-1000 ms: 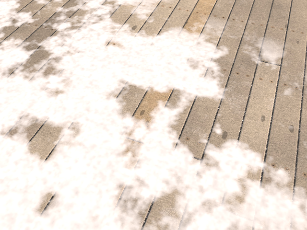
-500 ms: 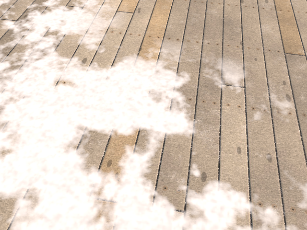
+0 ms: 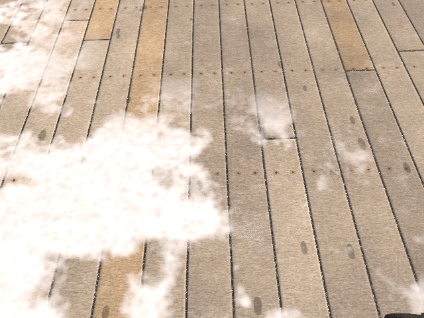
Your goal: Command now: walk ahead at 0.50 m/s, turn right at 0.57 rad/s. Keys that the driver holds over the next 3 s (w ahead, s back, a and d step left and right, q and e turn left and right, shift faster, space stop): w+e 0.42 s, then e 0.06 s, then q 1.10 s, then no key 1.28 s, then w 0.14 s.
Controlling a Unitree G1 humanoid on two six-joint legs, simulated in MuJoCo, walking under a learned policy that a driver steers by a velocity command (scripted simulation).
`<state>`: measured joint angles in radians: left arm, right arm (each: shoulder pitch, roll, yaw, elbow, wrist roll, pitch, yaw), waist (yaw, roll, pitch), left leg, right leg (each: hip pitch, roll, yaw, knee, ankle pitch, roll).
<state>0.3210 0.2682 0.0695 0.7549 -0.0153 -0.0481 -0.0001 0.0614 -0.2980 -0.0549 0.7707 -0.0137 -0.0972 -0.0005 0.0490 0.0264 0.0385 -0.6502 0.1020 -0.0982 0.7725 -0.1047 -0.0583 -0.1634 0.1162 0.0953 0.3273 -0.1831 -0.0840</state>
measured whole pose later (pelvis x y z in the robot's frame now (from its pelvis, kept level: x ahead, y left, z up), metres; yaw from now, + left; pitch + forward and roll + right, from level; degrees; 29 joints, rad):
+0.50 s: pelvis +0.27 +0.04 +0.00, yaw -18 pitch +1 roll +2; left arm 0.19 0.31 0.08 0.65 -0.02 -0.01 0.00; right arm 0.30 -0.27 -0.07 0.85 -0.01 -0.09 0.00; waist -0.07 -0.04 0.04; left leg -0.08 -0.02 0.14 0.28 -0.22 0.02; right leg -0.68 -0.10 0.06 0.92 -0.14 0.01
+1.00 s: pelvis +0.39 -0.02 -0.01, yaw -9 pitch +1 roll -2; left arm 0.10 0.27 0.07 0.76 0.01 0.00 0.03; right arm 0.19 -0.30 -0.07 0.81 0.01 0.06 -0.02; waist -0.01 0.02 0.05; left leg -0.46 0.08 0.03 0.85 -0.36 -0.05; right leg -0.30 -0.05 -0.17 0.44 -0.14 0.00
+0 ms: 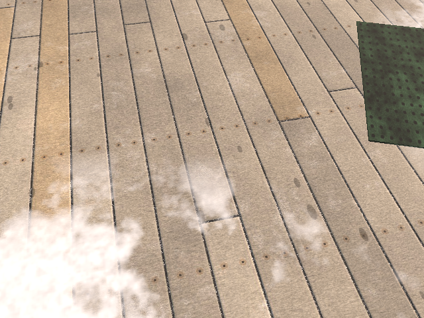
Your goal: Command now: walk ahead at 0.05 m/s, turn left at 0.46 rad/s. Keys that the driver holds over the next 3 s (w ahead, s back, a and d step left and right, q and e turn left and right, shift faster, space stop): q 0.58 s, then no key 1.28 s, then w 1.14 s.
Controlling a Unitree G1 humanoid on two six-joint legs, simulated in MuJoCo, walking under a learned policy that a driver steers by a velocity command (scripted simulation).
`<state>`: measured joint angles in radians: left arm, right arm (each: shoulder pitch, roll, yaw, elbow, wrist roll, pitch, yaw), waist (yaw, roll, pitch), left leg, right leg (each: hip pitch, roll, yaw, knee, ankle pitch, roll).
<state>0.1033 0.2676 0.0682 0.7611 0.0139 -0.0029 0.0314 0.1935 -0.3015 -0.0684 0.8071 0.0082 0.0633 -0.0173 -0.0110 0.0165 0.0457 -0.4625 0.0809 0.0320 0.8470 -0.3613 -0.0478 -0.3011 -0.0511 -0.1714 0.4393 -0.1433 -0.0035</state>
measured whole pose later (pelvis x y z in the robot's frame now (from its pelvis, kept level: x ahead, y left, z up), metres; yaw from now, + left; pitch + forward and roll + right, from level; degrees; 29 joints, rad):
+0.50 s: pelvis +0.03 +0.02 +0.01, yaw +18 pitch +2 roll -2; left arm 0.07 0.30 0.09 0.82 -0.01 -0.01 0.02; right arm 0.17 -0.32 -0.08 0.69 0.01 0.04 -0.03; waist -0.02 0.01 0.04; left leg -0.30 -0.08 -0.18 0.48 -0.20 0.04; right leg -0.38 0.04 0.10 0.67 -0.35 0.08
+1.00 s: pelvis +0.03 +0.02 +0.00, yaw +26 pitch +0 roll +0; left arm 0.15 0.28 0.03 0.88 0.01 -0.01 0.00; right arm 0.18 -0.27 -0.04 0.72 -0.01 0.05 -0.02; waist 0.03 -0.02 0.06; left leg -0.20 -0.02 -0.04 0.47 -0.26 0.00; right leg -0.20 -0.05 0.01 0.48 -0.27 0.04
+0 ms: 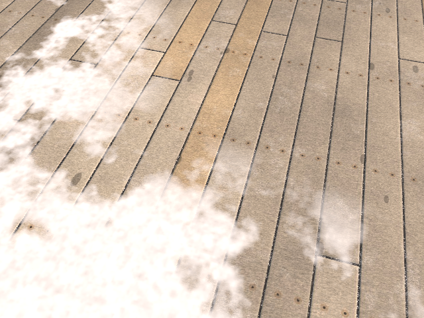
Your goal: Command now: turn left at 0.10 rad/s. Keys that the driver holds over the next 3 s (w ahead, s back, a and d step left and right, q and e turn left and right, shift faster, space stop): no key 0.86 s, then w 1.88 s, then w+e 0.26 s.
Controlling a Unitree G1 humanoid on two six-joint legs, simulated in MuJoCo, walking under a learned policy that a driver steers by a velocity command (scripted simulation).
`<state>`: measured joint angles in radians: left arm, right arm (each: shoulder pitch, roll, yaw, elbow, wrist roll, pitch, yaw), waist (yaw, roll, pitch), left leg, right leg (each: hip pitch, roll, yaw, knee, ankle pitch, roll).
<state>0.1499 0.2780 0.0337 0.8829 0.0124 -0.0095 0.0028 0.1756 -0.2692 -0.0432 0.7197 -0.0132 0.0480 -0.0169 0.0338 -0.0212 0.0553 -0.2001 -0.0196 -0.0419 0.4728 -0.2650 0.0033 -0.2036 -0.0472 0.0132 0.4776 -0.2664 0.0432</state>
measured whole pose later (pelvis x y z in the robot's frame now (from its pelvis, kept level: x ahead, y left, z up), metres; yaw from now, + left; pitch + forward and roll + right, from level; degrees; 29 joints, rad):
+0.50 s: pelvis +0.01 +0.01 +0.00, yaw +0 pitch -2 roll +0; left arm 0.17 0.28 0.03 1.06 0.00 0.00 0.03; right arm 0.20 -0.26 -0.03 0.87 -0.01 0.01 -0.01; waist 0.02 0.00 0.04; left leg -0.17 -0.03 -0.04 0.47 -0.28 0.02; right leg -0.15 -0.06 0.02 0.44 -0.26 0.07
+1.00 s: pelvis +0.01 +0.00 -0.01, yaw -1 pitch -1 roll +0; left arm 0.25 0.25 0.02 1.10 -0.01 -0.01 0.04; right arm 0.26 -0.25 -0.03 1.00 0.01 0.00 -0.03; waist 0.01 0.00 0.00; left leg -0.20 -0.02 -0.03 0.55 -0.35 0.01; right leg -0.23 -0.04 0.02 0.61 -0.42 0.01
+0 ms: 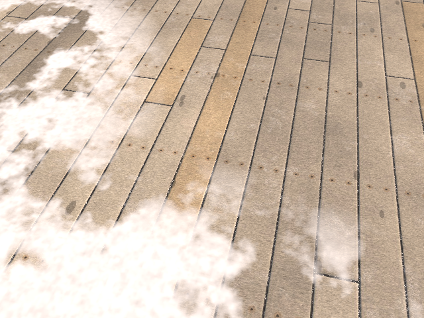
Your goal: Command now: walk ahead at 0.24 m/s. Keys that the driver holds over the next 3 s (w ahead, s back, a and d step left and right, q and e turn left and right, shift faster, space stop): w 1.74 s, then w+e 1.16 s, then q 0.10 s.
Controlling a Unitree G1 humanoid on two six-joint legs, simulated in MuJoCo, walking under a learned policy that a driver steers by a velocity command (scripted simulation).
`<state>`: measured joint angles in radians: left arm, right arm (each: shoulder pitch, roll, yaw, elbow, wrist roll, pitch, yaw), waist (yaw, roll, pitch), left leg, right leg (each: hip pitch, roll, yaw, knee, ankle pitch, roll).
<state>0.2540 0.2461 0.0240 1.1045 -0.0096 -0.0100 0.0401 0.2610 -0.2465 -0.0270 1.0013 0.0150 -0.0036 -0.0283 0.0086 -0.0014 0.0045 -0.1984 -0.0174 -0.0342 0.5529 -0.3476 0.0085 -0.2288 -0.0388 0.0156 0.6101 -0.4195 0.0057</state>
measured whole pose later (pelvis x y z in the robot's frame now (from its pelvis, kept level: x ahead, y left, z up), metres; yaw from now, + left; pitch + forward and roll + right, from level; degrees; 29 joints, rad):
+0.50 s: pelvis +0.20 -0.01 -0.01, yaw +0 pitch +2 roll +0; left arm 0.53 0.22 0.03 1.09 -0.01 -0.07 0.02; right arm -0.08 -0.23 -0.02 0.82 0.03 -0.09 0.05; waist 0.10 0.01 0.05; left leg -0.56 0.02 0.05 0.54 -0.04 0.06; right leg 0.20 -0.02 -0.02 0.17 -0.40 0.01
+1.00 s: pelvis +0.48 +0.00 +0.00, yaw +0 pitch +2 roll +3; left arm 0.02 0.24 0.04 0.84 -0.02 -0.09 -0.02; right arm 0.38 -0.26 -0.05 1.03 0.02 -0.08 0.00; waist -0.09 -0.03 0.02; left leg 0.07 -0.06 0.05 0.20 -0.30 0.02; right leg -0.60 -0.09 0.00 0.54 0.03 -0.02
